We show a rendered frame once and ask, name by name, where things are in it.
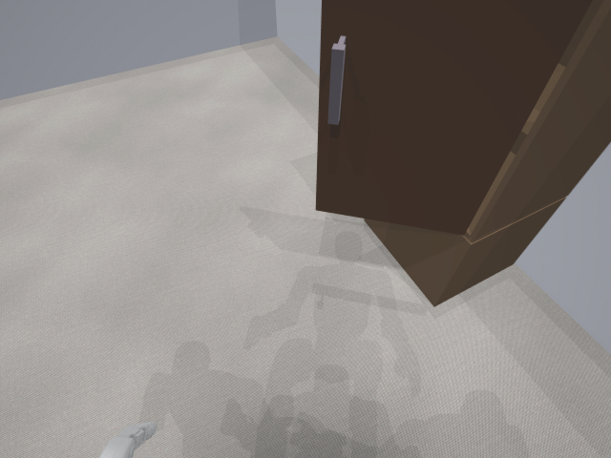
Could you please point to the left robot hand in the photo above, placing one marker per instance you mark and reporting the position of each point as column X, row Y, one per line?
column 130, row 438

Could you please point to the handle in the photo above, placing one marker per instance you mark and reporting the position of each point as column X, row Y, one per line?
column 338, row 52

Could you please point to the cupboard door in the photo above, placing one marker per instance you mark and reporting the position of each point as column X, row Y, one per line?
column 435, row 94

